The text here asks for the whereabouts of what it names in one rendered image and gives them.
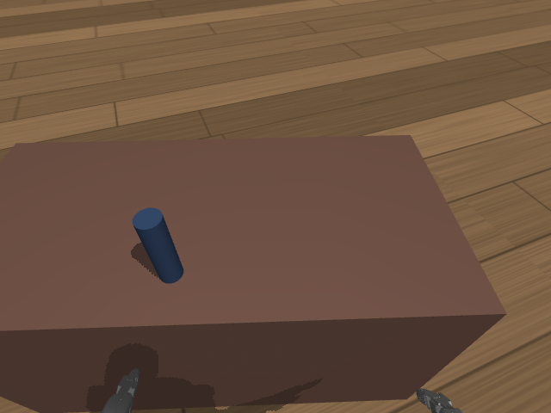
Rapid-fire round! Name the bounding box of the left robot hand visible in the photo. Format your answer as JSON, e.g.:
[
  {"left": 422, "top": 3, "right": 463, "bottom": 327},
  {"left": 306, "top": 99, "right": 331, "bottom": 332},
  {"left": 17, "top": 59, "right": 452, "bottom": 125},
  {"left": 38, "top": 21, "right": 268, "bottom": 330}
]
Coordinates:
[{"left": 102, "top": 368, "right": 140, "bottom": 413}]

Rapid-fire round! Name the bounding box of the right robot hand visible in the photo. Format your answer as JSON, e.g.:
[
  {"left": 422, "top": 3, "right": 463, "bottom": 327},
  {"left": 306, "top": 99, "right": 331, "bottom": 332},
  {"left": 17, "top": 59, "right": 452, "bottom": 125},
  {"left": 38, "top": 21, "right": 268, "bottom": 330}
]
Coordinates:
[{"left": 416, "top": 388, "right": 463, "bottom": 413}]

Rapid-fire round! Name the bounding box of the can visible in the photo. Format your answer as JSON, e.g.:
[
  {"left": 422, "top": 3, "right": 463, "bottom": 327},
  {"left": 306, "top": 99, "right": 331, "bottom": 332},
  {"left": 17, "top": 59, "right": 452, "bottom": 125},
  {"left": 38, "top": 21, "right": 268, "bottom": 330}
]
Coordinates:
[{"left": 133, "top": 207, "right": 183, "bottom": 284}]

